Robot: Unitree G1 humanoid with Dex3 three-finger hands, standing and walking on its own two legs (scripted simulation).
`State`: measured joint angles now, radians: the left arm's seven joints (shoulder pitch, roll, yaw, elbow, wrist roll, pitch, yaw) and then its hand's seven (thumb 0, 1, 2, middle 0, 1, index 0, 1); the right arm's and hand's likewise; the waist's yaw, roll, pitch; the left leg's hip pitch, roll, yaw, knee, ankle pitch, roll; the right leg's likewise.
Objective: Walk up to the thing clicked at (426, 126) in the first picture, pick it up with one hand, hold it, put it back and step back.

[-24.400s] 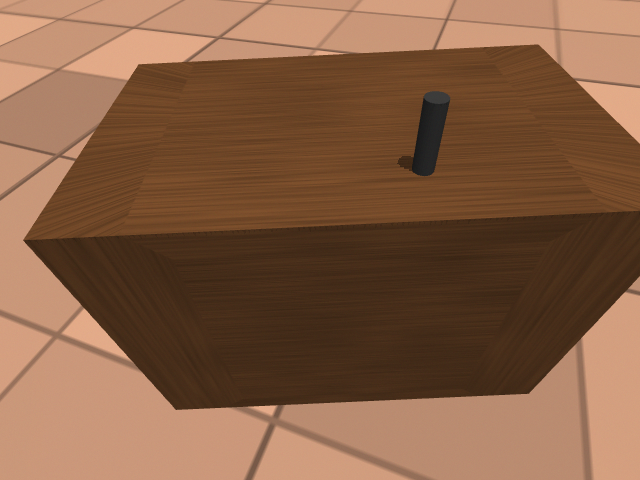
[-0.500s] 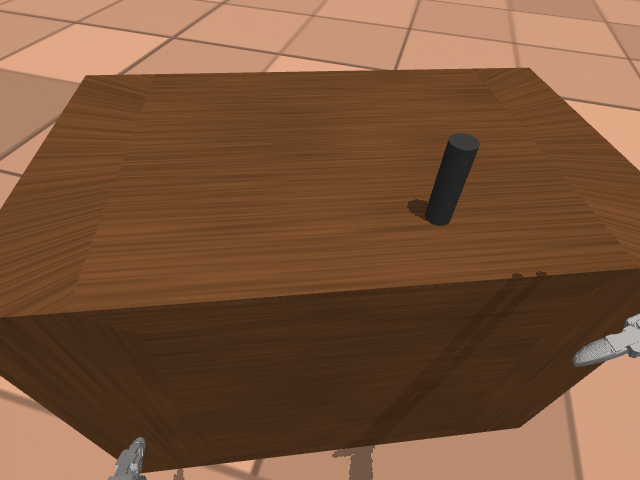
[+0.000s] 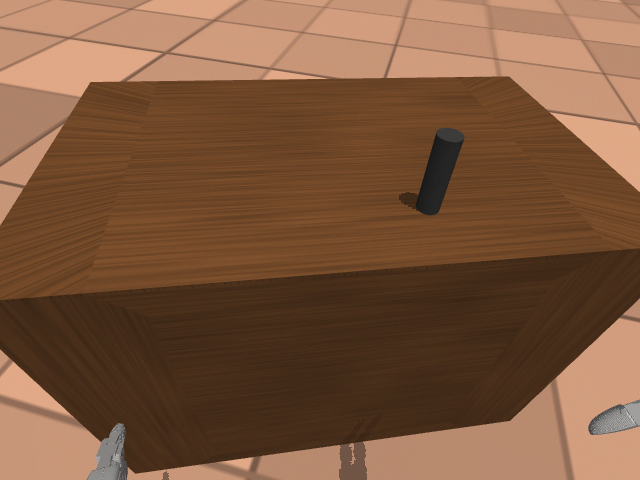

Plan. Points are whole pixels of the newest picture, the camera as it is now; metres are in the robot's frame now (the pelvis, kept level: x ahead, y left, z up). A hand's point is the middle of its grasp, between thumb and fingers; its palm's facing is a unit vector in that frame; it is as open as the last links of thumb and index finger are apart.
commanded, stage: home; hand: right
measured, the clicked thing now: (438, 174) +0.54 -0.20 +0.11
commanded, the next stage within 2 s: none
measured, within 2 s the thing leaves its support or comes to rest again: neither
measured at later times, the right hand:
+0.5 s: hand (553, 382) +0.21 -0.24 +0.07, palm faces +0.24 +0.91 -0.33, open 17.5 cm
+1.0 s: hand (459, 434) +0.21 -0.19 -0.10, palm faces +0.08 +0.97 -0.23, open 17.4 cm
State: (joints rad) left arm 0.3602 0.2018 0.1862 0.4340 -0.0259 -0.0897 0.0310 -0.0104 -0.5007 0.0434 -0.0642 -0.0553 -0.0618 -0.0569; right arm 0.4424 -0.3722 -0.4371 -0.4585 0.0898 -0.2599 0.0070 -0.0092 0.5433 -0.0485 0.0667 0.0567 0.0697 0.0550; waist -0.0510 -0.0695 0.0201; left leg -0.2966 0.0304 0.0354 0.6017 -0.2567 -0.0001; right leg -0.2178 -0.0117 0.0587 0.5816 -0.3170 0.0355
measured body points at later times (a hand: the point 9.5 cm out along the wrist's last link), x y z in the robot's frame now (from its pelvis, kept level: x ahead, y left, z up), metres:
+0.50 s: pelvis +0.01 -0.01 +0.01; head +0.02 +0.01 +0.46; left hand +0.18 +0.21 -0.08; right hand +0.19 -0.29 +0.09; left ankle +0.04 +0.12 -0.73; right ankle +0.00 -0.15 -0.73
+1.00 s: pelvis +0.04 -0.01 +0.00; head +0.08 -0.01 +0.45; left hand +0.18 +0.23 -0.10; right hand +0.20 -0.24 -0.08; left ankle +0.04 +0.12 -0.73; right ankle +0.00 -0.15 -0.73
